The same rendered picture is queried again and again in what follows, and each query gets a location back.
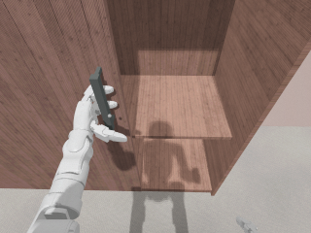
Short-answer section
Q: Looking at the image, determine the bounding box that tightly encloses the left robot forearm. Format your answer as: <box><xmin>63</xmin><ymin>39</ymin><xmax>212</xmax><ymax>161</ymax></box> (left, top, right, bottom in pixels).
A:
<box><xmin>26</xmin><ymin>129</ymin><xmax>94</xmax><ymax>233</ymax></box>

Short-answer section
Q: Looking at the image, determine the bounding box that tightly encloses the robot left hand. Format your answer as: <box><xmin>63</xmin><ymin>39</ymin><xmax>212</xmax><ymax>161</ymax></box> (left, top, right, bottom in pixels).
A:
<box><xmin>73</xmin><ymin>85</ymin><xmax>127</xmax><ymax>143</ymax></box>

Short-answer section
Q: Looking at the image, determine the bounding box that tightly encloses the left robot upper arm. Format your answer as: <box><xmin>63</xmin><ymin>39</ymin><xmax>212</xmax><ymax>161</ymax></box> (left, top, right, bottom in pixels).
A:
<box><xmin>28</xmin><ymin>219</ymin><xmax>80</xmax><ymax>233</ymax></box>

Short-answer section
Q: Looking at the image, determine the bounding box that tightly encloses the robot right hand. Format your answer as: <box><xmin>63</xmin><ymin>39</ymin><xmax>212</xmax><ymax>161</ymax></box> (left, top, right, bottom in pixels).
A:
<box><xmin>236</xmin><ymin>216</ymin><xmax>259</xmax><ymax>233</ymax></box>

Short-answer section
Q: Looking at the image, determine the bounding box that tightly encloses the handle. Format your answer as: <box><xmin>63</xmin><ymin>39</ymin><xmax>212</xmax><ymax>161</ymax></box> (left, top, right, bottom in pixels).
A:
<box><xmin>89</xmin><ymin>66</ymin><xmax>115</xmax><ymax>131</ymax></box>

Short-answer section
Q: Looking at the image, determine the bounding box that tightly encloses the wardrobe door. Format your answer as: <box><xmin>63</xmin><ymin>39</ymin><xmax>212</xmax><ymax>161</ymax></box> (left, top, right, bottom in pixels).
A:
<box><xmin>0</xmin><ymin>0</ymin><xmax>142</xmax><ymax>191</ymax></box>

